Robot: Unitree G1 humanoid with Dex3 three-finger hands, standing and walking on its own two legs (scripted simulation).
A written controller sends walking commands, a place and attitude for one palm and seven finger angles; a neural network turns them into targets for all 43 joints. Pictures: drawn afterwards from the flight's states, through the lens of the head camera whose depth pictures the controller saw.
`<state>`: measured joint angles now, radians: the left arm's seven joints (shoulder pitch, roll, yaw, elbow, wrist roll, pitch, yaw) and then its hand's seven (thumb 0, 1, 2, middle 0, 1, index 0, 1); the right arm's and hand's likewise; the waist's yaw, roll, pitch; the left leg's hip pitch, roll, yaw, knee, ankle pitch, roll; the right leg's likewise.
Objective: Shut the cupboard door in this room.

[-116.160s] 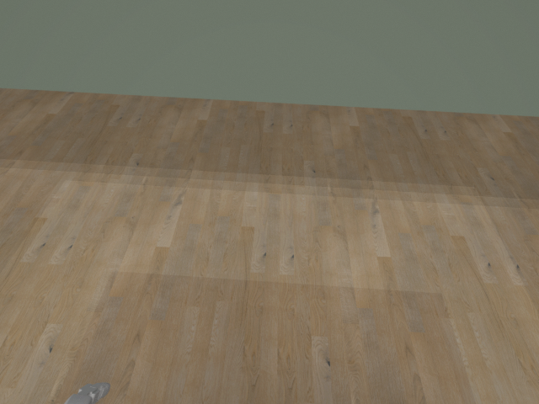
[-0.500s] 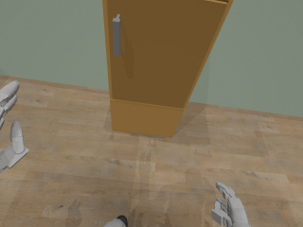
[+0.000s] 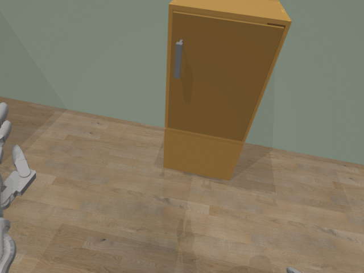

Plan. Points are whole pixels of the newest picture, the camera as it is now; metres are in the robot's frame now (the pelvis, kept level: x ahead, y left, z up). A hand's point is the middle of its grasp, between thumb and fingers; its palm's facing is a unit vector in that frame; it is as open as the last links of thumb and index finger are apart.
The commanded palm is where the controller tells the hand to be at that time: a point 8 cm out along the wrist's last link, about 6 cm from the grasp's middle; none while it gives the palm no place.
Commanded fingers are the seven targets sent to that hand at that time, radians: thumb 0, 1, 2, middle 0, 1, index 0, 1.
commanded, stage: stop stepping back and stand still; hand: left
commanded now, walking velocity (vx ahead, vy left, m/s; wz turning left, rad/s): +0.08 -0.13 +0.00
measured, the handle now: (179, 58) +0.93 +0.07 +0.07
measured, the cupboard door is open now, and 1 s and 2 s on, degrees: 0 0 0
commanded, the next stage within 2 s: let the arm hang, fingers relaxed in 1.00 s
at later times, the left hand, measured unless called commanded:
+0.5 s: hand (36, 188) +0.19 +0.24 +0.18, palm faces +0.48 -0.80 -0.36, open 7.4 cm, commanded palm +0.12 +0.29 +0.20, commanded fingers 0.00 0.90 0.90 -0.20 -0.30 -0.20 -0.30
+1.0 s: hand (21, 169) +0.21 +0.28 +0.19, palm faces +0.38 -0.81 -0.45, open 7.4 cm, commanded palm +0.16 +0.32 +0.20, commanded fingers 0.00 0.90 0.90 -0.20 -0.30 -0.20 -0.30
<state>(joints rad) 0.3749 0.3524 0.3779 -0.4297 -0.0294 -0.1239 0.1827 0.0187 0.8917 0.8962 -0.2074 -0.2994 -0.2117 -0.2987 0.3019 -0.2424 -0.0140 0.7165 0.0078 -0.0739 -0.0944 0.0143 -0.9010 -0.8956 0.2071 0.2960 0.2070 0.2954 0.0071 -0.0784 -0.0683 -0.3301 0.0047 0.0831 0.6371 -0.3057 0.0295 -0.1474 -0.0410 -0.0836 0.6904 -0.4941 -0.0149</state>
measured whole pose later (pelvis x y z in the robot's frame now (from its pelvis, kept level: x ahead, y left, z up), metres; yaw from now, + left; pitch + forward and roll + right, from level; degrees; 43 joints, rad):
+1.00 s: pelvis +0.01 +0.03 +0.02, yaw -2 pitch +0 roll -1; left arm 0.55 0.41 0.40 -0.53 -0.05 -0.17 0.14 0.02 0.89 0.90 -0.21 -0.30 -0.22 -0.30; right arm 0.22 -0.16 0.04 0.61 0.01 -0.06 -0.07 0.01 -0.90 -0.90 0.21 0.30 0.21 0.30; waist 0.01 -0.01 0.00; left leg -0.28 0.02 0.08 0.51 -0.23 0.03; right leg -0.18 -0.01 -0.07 0.45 -0.28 0.01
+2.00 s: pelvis -0.03 +0.04 +0.02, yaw -2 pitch -3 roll +0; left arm 0.34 0.13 0.01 1.13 0.02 0.01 0.03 0.01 0.91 0.90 -0.20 -0.30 -0.20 -0.30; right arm 0.31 -0.12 0.00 1.12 -0.02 0.02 -0.02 0.00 -0.91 -0.90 0.21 0.30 0.20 0.29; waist -0.02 0.01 0.02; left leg -0.23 -0.01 0.10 0.40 -0.13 0.05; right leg -0.16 -0.04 -0.06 0.43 -0.22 0.02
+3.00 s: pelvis +0.00 +0.03 +0.03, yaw -2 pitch -2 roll +0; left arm 0.28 0.14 0.01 1.15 0.01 -0.01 0.03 0.01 0.91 0.90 -0.20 -0.30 -0.20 -0.30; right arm 0.26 -0.15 0.00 1.14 -0.01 0.00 -0.03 0.00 -0.91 -0.90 0.20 0.30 0.20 0.29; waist -0.01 0.00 0.05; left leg -0.18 0.00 0.08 0.37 -0.16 0.03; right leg -0.11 -0.02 -0.07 0.37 -0.23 0.00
